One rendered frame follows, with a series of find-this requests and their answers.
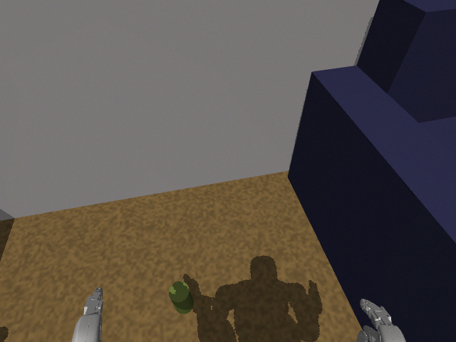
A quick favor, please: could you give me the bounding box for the right robot hand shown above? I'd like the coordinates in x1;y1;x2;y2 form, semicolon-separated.
357;299;406;342

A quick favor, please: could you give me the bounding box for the sofa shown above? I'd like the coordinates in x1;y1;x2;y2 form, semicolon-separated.
288;0;456;342

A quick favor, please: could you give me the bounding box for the left robot hand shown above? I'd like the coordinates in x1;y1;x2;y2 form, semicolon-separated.
71;287;103;342

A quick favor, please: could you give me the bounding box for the can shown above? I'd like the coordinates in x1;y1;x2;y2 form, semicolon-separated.
169;281;194;314

